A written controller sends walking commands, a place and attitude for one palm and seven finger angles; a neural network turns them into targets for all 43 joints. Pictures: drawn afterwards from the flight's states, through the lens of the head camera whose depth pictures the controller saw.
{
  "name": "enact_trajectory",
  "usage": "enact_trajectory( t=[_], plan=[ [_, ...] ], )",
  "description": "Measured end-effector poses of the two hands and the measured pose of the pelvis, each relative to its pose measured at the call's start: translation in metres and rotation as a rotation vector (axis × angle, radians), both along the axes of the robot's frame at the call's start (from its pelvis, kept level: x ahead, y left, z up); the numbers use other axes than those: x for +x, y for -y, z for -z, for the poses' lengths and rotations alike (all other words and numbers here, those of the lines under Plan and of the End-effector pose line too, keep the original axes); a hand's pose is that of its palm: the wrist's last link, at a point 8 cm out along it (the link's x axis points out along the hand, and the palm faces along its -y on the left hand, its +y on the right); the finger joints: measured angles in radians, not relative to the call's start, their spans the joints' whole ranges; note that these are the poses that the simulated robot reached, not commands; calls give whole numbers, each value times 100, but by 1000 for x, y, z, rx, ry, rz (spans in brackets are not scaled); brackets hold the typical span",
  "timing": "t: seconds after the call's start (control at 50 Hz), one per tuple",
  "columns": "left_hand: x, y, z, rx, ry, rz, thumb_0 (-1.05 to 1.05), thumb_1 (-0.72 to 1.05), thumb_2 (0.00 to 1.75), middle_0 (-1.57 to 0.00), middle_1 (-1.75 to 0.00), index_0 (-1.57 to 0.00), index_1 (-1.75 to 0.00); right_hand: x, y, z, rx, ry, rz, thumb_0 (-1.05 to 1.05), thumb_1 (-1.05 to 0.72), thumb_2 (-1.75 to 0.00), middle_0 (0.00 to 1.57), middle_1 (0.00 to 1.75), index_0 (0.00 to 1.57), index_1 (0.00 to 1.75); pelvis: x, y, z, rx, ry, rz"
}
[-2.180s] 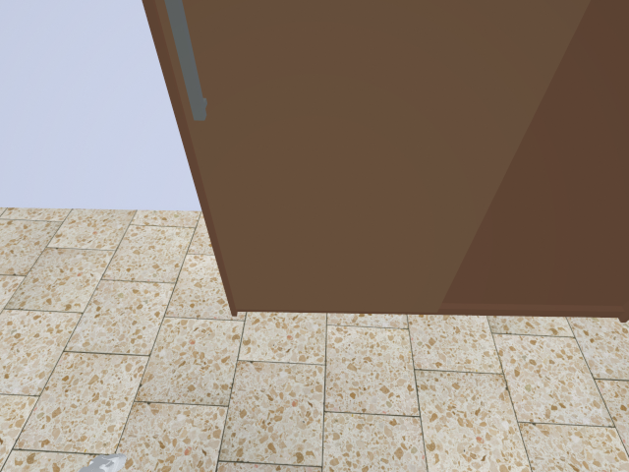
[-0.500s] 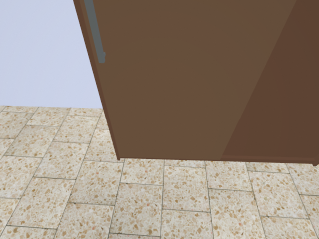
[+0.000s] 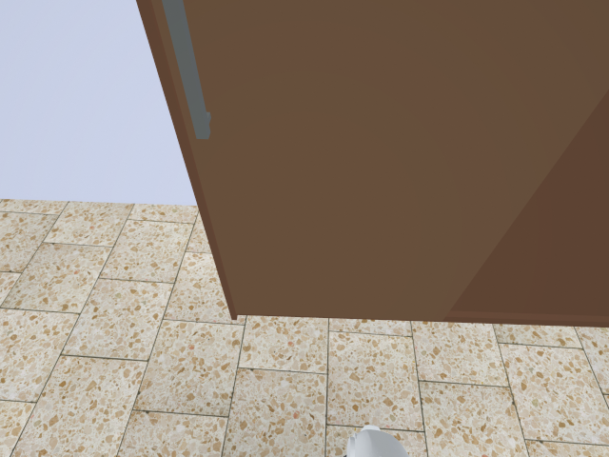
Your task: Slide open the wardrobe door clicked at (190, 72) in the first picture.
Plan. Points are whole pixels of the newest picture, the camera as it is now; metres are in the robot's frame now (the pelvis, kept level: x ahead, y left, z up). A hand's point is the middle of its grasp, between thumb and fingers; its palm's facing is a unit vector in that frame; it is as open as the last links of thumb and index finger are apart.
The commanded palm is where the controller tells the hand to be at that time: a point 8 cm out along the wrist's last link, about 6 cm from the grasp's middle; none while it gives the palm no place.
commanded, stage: take the last steps up to it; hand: left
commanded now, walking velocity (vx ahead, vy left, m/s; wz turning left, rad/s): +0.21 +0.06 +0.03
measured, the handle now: (185, 37) +0.62 +0.19 +0.23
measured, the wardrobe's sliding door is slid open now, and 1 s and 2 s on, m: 0.00 0.00 0.00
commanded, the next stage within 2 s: come to a stop and stand still in 0.14 s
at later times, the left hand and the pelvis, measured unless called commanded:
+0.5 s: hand (180, 451) +0.16 +0.20 -0.19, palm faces +0.10 -0.97 -0.22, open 7.3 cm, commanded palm none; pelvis +0.14 +0.01 -0.01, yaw +1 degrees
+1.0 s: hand out of the picture +0.10 +0.16 -0.17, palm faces +0.04 -0.97 -0.22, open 7.4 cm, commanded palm none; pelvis +0.10 -0.02 +0.00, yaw +0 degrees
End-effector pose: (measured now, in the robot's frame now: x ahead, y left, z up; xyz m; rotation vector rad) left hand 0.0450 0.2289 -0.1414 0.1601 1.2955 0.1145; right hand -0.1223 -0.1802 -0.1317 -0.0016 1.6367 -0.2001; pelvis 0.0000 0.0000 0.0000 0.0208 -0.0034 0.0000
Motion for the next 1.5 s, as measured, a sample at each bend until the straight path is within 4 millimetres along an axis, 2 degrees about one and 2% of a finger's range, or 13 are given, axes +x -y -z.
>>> enact_trajectory(
  t=[0.14,0.2,0.3,0.4,0.48,0.56,0.66,0.76,0.9,1.02,1.18,1.28,1.5],
  plan=[
    [114,24,5,14,156,46,1,92,90,-20,-30,-20,-30,51,14,22,22,-42,22,1,-91,-90,20,30,20,30,63,17,20,4,11,-4],
    [134,30,3,11,206,12,0,91,90,-20,-30,-20,-30,97,34,29,3,-1,-13,1,-91,-90,20,30,20,30,82,22,20,-13,26,-30],
    [132,23,-5,41,167,-75,-2,94,90,-20,-30,-20,-30,204,63,23,-55,176,-100,1,-91,-90,20,30,19,30,109,22,8,-24,12,-46],
    [121,6,-3,57,60,-77,-2,95,90,-20,-30,-20,-30,300,65,11,-98,357,-152,1,-92,-90,19,30,19,30,129,14,4,-20,4,-33],
    [110,-10,10,40,-7,-99,-1,93,90,-20,-30,-20,-30,352,52,7,-121,448,-185,0,-92,-90,19,30,19,30,141,-2,10,-32,22,-25],
    [103,-25,25,28,-53,-121,0,92,90,-20,-30,-20,-30,376,33,4,-134,492,-218,0,-92,-90,19,30,19,30,146,-14,17,-30,38,-19],
    [95,-32,19,32,-73,-116,0,91,90,-20,-30,-20,-30,376,18,-3,-119,502,-230,0,-91,-90,20,30,20,30,137,-16,10,-32,26,-12],
    [86,-28,11,42,-78,-88,0,91,90,-20,-30,-20,-30,356,22,0,-101,503,-187,1,-91,-90,20,30,20,30,123,-11,7,-32,13,-1],
    [67,0,2,70,-40,-60,0,91,90,-20,-30,-20,-30,292,55,23,-64,407,-111,1,-91,-90,20,30,20,30,101,12,12,-12,16,-7],
    [46,30,-6,32,-69,-58,0,91,90,-20,-30,-20,-30,233,77,17,-76,282,-74,1,-92,-90,20,30,20,30,95,23,0,-3,15,4],
    [31,40,9,-10,-104,-67,2,93,90,-20,-30,-20,-30,176,71,15,-94,155,-86,1,-92,-90,19,30,19,30,82,27,2,-24,24,-11],
    [22,41,7,-20,-101,-69,1,92,90,-20,-30,-20,-30,163,57,13,-60,146,-90,1,-91,-90,19,30,19,30,72,27,-2,-23,37,-8],
    [-1,39,7,-33,-119,-74,0,91,90,-20,-30,-20,-30,159,37,15,-32,195,-84,1,-91,-90,20,30,20,30,59,18,-2,-25,30,-4]
  ],
)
